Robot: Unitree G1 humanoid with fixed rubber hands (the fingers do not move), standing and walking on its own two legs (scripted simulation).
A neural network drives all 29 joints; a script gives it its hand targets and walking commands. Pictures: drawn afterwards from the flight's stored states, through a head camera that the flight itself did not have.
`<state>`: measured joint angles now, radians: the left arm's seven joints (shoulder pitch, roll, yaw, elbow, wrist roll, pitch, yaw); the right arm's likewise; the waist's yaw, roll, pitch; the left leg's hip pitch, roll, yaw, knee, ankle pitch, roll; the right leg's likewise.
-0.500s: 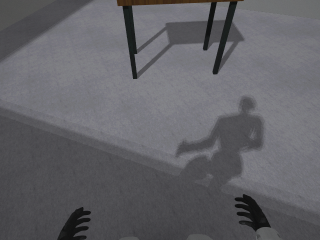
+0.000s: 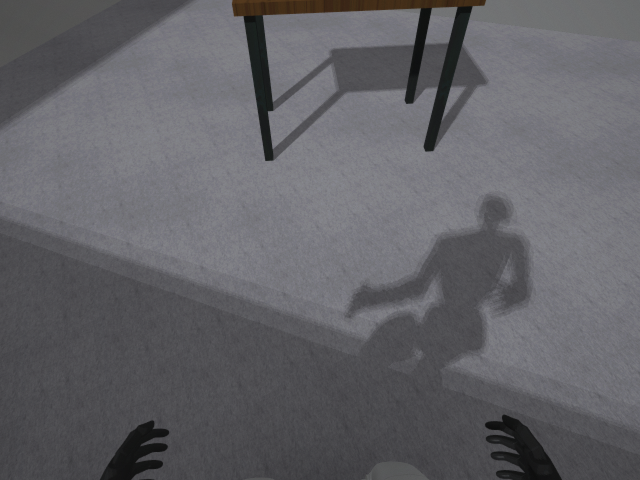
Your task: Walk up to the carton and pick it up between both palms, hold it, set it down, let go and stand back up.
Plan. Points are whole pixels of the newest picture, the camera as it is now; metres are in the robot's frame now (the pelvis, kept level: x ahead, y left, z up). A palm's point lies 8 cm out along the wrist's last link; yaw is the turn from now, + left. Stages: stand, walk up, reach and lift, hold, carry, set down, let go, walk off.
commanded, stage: walk up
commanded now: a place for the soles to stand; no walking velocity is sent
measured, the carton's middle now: out of the picture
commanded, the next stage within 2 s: none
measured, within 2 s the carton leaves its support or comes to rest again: neither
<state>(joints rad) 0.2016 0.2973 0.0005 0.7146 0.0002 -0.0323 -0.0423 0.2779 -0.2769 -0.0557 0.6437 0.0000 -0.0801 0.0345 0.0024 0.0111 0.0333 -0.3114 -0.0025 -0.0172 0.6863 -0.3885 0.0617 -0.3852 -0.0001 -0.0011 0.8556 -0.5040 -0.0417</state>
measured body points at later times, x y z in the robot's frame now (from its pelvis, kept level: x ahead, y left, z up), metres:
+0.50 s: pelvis +0.13 -0.09 +0.03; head +0.14 -0.14 +0.48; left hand +0.21 +0.22 -0.04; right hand +0.27 -0.39 -0.09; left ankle +0.15 +0.07 -0.65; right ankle +0.10 -0.15 -0.72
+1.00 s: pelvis +0.33 -0.08 +0.01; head +0.35 -0.09 +0.46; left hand +0.41 +0.21 -0.10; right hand +0.40 -0.40 -0.09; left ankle +0.31 +0.04 -0.72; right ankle +0.41 -0.20 -0.69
